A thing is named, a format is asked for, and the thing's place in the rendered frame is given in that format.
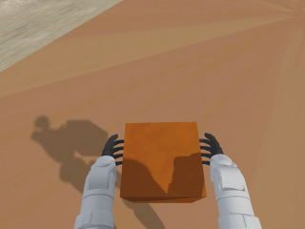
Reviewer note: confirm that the robot left forearm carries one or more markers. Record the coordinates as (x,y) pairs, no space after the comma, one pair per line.
(98,196)

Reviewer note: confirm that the carton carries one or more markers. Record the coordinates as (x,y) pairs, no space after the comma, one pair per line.
(162,163)

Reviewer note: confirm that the robot left hand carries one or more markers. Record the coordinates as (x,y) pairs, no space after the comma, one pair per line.
(109,150)

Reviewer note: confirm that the robot right forearm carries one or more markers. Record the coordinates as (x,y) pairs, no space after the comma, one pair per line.
(232,196)

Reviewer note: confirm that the robot right hand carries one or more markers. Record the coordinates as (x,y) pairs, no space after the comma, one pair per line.
(215,148)

